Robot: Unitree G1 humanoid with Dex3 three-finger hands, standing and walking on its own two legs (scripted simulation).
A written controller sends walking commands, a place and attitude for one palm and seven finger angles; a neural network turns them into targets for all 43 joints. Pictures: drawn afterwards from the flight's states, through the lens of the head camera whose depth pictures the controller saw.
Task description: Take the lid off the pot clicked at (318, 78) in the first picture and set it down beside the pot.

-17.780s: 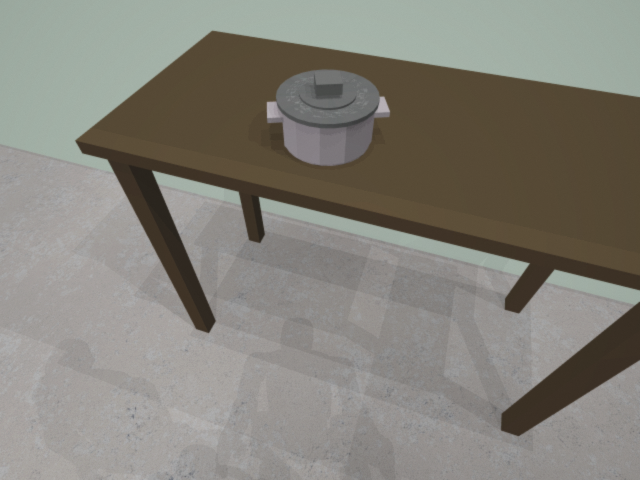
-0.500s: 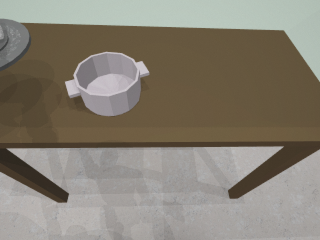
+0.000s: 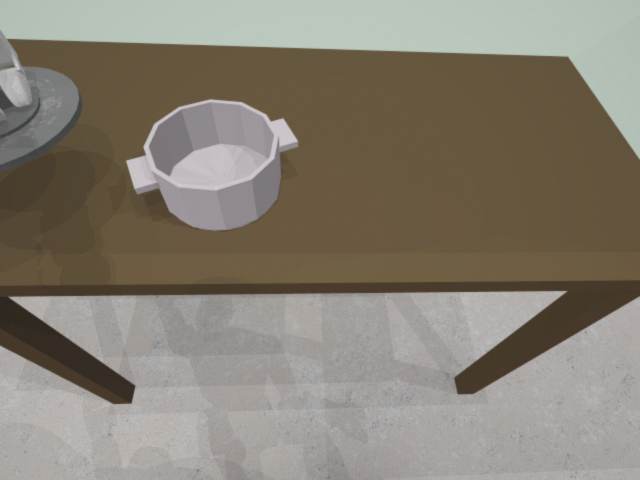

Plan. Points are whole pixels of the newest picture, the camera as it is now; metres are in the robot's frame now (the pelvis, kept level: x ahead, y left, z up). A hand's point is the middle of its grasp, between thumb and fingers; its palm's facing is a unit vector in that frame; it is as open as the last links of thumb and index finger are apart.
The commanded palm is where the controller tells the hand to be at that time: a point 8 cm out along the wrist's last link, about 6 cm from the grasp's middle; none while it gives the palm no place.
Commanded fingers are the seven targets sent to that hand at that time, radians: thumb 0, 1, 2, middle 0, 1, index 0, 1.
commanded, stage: lower the lid onto the table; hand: left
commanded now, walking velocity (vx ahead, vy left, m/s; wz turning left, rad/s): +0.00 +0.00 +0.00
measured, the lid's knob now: out of the picture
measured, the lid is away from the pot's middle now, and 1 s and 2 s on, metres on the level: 0.23 0.23 0.24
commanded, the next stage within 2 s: open the fingers wide in 1.58 s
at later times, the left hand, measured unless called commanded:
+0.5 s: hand out of the picture +0.48 +0.30 +0.19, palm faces -0.40 -0.21 -0.89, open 5.2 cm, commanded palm +0.53 +0.32 +0.25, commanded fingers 0.00 0.71 0.93 -0.71 -1.08 -1.05 -1.17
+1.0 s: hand (9, 146) +0.49 +0.31 +0.15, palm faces -0.45 -0.22 -0.87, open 5.2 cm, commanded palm +0.55 +0.32 +0.21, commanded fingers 0.00 0.71 0.93 -0.71 -1.08 -1.05 -1.17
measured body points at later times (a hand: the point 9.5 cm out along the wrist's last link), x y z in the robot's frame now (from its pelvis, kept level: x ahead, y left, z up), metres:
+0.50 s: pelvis -0.01 +0.00 +0.00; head +0.07 +0.01 +0.44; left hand +0.50 +0.31 +0.24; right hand -0.03 -0.28 -0.12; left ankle -0.03 +0.07 -0.74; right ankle -0.02 -0.15 -0.74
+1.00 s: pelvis -0.01 +0.01 -0.01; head +0.08 +0.02 +0.43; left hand +0.51 +0.32 +0.20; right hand -0.05 -0.28 -0.12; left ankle -0.03 +0.07 -0.74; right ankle -0.02 -0.15 -0.74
